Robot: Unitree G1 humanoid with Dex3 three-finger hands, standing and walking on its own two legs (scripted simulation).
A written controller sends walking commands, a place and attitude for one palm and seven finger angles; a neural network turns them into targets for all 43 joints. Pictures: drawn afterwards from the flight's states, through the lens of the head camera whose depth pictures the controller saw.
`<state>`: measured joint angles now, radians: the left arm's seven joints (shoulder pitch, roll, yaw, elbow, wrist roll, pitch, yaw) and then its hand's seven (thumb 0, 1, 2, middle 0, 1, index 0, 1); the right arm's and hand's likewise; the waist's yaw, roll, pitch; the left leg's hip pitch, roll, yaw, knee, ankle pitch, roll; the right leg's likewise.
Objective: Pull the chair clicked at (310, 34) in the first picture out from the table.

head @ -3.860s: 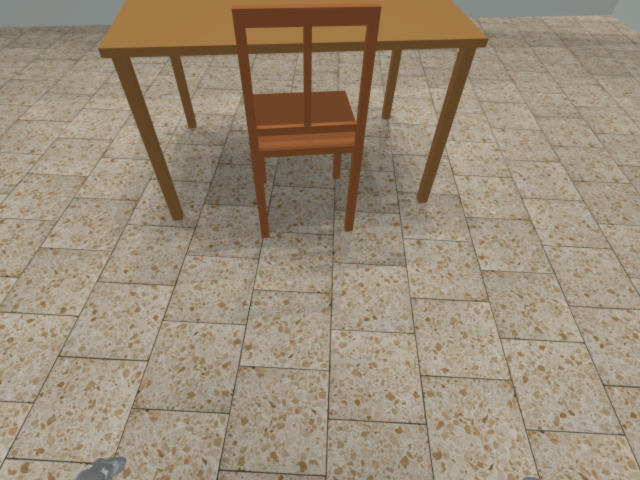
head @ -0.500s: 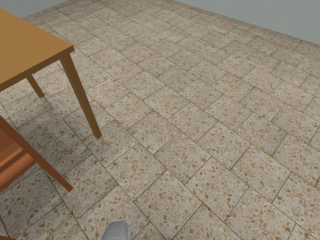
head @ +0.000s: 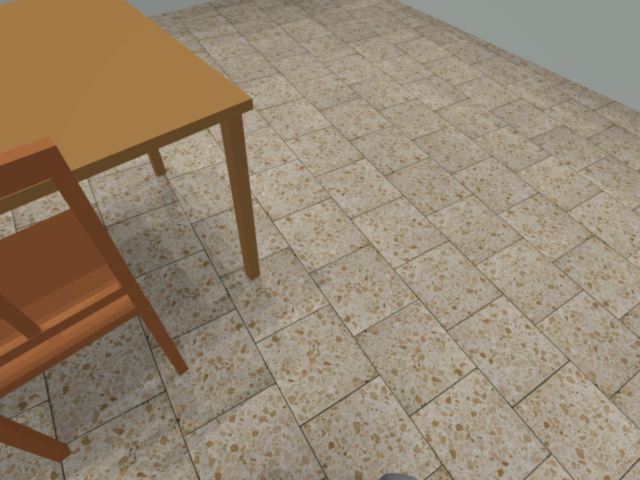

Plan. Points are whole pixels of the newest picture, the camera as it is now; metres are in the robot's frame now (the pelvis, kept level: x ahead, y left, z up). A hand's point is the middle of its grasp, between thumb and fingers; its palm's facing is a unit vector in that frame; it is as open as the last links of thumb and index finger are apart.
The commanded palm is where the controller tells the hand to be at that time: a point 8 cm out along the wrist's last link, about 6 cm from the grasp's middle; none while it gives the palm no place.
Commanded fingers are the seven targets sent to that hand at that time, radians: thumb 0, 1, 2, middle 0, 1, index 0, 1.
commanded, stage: turn to face it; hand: left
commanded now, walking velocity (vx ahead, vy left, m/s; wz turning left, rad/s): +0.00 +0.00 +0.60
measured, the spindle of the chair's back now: out of the picture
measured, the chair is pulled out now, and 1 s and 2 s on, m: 0.00 0.00 0.00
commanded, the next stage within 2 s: take the last steps up to it in 1.08 s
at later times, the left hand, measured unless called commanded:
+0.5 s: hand out of the picture +0.01 +0.17 -0.15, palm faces +0.32 -0.91 -0.25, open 7.4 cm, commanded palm none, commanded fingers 0.00 0.90 0.90 -0.20 -0.30 -0.20 -0.30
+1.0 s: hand out of the picture -0.05 +0.20 -0.16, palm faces +0.55 -0.78 -0.30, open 7.4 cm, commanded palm none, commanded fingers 0.00 0.90 0.90 -0.20 -0.30 -0.20 -0.30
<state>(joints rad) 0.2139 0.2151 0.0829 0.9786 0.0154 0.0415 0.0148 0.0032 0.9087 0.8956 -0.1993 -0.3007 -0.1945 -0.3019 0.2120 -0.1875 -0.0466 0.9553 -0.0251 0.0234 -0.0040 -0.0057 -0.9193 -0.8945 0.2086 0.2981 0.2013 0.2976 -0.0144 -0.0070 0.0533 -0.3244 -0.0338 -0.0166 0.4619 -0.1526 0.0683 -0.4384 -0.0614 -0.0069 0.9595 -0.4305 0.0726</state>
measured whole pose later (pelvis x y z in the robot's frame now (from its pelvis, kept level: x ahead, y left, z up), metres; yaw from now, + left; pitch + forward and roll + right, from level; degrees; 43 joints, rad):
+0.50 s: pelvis -0.02 -0.05 +0.00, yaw +20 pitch -1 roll +2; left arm 0.20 0.19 0.03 0.88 0.03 0.01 0.01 0.00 0.90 0.90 -0.20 -0.30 -0.20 -0.30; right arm 0.18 -0.27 -0.09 0.92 -0.02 0.09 0.03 0.00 -0.91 -0.90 0.20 0.30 0.19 0.30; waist -0.02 -0.01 0.08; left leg -0.44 0.03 0.04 0.96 -0.44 -0.07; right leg -0.20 -0.15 -0.17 0.54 -0.32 0.02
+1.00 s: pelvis -0.01 -0.03 -0.01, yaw +33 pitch +0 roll +2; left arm 0.18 0.24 0.05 0.87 0.01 0.03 0.01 0.00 0.91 0.90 -0.20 -0.30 -0.19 -0.30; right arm 0.17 -0.23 -0.04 0.90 -0.02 0.05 0.01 0.00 -0.90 -0.89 0.21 0.30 0.20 0.30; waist -0.01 0.02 0.08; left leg -0.26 -0.04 -0.06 0.56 -0.29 0.00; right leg -0.32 -0.04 -0.04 0.65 -0.33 0.07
